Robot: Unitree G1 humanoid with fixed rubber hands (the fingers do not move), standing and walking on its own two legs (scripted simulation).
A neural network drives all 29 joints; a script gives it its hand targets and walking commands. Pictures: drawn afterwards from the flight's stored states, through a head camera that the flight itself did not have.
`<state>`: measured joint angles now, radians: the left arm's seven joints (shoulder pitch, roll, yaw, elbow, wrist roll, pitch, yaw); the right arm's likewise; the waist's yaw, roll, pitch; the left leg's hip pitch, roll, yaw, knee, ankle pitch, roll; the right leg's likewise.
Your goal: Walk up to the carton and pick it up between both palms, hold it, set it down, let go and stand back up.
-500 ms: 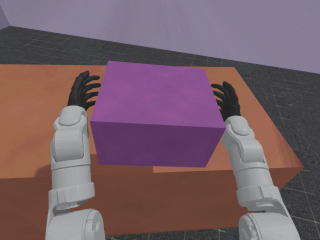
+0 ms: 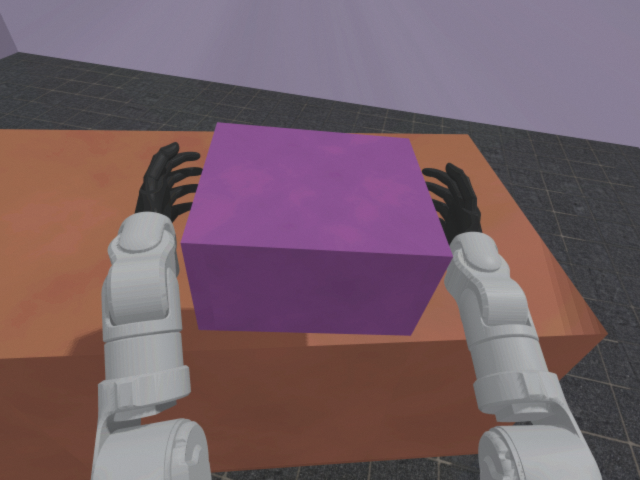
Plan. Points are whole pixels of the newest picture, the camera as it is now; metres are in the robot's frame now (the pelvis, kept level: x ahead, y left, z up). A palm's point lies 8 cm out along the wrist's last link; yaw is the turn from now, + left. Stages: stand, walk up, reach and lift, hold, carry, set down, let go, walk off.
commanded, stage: hold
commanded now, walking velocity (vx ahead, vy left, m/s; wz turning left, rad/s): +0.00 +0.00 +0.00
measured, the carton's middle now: (311, 226) +0.39 +0.00 +0.13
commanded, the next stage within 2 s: set down in 0.50 s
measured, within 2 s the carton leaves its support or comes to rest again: neither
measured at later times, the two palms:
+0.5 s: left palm (156, 212) +0.36 +0.18 +0.19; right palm (459, 229) +0.35 -0.18 +0.17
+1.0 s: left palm (160, 212) +0.38 +0.18 +0.17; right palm (445, 234) +0.37 -0.17 +0.14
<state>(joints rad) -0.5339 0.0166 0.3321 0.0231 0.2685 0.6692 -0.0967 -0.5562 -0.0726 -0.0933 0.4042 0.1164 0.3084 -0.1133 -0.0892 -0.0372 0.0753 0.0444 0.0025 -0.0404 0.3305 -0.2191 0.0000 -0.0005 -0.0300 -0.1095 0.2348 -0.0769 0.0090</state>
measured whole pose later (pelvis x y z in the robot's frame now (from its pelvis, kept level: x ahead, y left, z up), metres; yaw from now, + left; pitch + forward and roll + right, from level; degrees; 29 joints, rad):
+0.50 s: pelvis +0.00 +0.00 +0.00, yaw +0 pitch -9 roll -1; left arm -0.54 0.02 0.34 0.04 0.27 0.67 -0.10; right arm -0.56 -0.07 -0.10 0.41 0.11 0.31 -0.11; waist -0.09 -0.04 0.07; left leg 0.04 0.00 -0.04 0.33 -0.22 0.00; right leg 0.00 -0.03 -0.11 0.23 -0.07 0.01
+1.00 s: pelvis +0.01 +0.00 +0.00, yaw +1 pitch -8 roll -1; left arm -0.55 0.00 0.33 0.21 0.28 0.39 -0.11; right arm -0.50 0.00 -0.22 0.55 -0.05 0.01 -0.07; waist -0.05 -0.04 0.08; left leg 0.06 0.00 -0.06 0.31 -0.23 -0.01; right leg 0.02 -0.03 -0.13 0.23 -0.10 0.01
